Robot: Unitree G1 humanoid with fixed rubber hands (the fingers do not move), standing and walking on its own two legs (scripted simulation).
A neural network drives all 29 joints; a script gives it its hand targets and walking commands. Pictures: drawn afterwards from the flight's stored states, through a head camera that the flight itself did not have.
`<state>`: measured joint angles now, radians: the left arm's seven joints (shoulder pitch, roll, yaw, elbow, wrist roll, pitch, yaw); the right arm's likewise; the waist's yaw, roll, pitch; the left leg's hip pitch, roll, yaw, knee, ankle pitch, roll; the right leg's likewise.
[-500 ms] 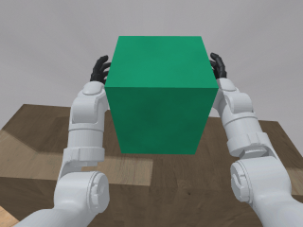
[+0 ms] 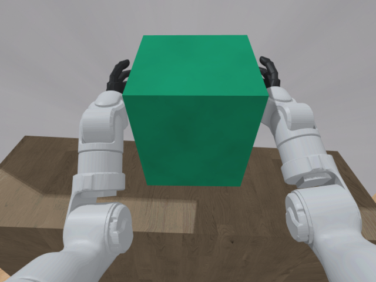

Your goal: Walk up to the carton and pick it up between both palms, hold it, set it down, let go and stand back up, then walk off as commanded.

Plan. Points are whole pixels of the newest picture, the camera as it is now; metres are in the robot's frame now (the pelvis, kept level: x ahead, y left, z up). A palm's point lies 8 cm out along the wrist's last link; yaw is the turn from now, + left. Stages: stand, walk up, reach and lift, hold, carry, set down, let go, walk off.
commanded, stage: reach and lift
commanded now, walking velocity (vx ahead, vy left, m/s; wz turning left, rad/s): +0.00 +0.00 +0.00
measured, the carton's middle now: (194, 114) +0.39 -0.01 +0.21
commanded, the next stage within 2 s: hold in 0.72 s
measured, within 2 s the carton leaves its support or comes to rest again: neither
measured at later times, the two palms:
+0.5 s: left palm (116, 86) +0.38 +0.15 +0.27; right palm (272, 85) +0.39 -0.16 +0.29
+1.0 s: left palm (114, 78) +0.37 +0.14 +0.30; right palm (279, 78) +0.38 -0.16 +0.31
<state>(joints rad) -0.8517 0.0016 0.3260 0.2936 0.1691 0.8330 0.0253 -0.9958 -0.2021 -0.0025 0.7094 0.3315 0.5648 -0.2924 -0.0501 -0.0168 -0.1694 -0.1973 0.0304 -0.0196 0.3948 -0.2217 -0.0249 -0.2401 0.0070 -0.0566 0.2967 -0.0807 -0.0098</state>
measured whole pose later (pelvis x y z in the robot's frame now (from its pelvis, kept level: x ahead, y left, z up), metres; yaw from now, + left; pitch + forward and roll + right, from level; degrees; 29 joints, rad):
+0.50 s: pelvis +0.00 +0.00 +0.00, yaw +0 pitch +1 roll -1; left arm -0.93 0.03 0.35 0.35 0.17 0.87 0.01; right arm -1.08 -0.21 0.00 0.77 0.35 0.61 -0.31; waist -0.05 0.00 -0.18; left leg -0.20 0.03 -0.02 0.39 -0.22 -0.02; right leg -0.24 0.01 -0.06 0.30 -0.08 -0.01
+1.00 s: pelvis +0.00 +0.00 +0.00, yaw +0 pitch +1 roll -1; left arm -0.99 0.03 0.38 0.38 0.18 0.93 0.00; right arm -1.14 -0.23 0.00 0.80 0.37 0.67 -0.32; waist -0.05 0.01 -0.21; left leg -0.19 0.03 -0.02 0.39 -0.22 -0.02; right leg -0.24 0.01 -0.06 0.30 -0.08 -0.01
